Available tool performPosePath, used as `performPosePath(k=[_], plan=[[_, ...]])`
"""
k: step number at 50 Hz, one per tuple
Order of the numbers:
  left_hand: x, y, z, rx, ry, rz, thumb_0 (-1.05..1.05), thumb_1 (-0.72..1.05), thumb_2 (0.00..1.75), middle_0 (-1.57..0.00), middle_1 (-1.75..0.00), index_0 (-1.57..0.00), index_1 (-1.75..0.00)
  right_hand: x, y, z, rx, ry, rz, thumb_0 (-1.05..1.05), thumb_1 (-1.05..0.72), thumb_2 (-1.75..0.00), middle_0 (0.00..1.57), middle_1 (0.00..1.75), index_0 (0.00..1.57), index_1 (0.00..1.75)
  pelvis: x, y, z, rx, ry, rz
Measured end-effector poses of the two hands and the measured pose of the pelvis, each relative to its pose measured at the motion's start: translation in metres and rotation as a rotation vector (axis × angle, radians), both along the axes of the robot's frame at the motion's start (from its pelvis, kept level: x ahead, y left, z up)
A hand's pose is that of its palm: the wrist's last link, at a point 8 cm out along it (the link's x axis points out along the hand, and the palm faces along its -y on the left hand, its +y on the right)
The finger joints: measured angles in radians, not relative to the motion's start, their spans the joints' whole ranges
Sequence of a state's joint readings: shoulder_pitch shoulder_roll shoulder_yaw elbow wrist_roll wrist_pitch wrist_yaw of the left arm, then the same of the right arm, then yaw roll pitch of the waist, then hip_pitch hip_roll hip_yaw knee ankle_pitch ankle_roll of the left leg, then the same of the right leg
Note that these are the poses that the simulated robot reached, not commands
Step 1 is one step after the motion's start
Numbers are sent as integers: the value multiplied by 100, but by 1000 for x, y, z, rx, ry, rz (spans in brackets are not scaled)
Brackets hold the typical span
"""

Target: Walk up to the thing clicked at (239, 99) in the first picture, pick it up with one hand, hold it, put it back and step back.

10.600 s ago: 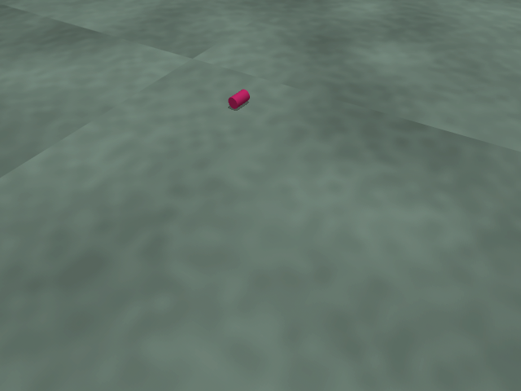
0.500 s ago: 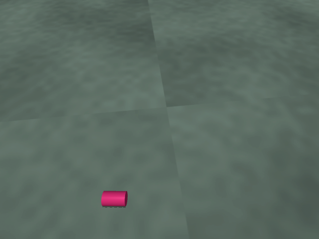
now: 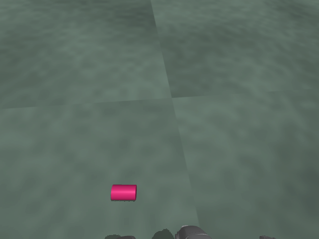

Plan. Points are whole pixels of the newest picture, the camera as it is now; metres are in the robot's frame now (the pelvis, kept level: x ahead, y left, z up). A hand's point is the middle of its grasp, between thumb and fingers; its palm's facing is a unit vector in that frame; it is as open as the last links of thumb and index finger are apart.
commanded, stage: walk up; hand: left
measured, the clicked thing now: (124, 192) +0.42 +0.19 -0.72
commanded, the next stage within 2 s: stand in 1.50 s
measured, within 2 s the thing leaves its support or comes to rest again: neither
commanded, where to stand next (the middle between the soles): +0.03 -0.05 m, yaw +0 degrees
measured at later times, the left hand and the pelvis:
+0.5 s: hand out of the picture +0.13 +0.20 -0.15, palm faces -0.07 -0.95 -0.32, open 7.4 cm; pelvis -0.01 -0.03 +0.00, yaw -2 degrees
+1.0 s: hand out of the picture +0.08 +0.22 -0.14, palm faces +0.01 -0.95 -0.32, open 7.4 cm; pelvis -0.01 -0.04 +0.01, yaw -1 degrees
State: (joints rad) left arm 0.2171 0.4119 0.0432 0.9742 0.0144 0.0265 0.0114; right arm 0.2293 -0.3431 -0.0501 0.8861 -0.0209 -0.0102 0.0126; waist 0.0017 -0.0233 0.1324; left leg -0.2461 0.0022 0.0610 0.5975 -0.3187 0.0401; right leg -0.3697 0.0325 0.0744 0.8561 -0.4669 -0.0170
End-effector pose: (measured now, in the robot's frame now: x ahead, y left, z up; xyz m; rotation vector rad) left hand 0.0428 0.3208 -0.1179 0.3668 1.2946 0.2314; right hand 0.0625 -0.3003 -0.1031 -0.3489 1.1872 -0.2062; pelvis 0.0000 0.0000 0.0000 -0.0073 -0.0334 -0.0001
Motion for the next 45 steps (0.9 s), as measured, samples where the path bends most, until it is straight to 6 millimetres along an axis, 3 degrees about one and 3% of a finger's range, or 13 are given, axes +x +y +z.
performPosePath(k=[5, 11, 15, 21, 30, 45], plan=[[31, -14, -2, -25, -36, -49, 1, 91, 90, -21, -30, -20, -30, 0, -10, -2, -25, -30, -23, 0, -90, -89, 21, 30, 21, 30, 1, -4, -3, 5, -9, -24], [66, -39, 0, -26, -127, -104, 1, 91, 90, -21, -30, -20, -30, -5, -42, -10, -47, -40, -47, 0, -90, -89, 21, 30, 21, 30, 0, -24, -12, -1, -16, -49], [77, -58, 7, -39, -176, -128, 1, 91, 90, -21, -30, -20, -30, -5, -54, -9, -42, -37, -65, 0, -90, -89, 21, 30, 21, 30, -2, -35, -9, 9, -19, -51], [85, -75, 11, -69, -215, -146, 1, 91, 90, -21, -30, -20, -30, -8, -56, -6, -38, -38, -49, 0, -91, -89, 21, 30, 21, 30, -5, -35, -5, 14, -6, -43], [74, -72, 6, -101, -205, -95, 1, 91, 90, -21, -30, -20, -30, -26, -45, 1, -27, -3, -31, 0, -90, -89, 21, 30, 21, 30, -9, -38, 1, 12, -21, -40], [30, -59, 17, -75, -112, -10, 1, 91, 90, -21, -30, -20, -30, -7, -38, 3, 8, -18, 6, 0, -91, -89, 21, 30, 21, 30, -13, -36, 13, 9, -15, -25]])
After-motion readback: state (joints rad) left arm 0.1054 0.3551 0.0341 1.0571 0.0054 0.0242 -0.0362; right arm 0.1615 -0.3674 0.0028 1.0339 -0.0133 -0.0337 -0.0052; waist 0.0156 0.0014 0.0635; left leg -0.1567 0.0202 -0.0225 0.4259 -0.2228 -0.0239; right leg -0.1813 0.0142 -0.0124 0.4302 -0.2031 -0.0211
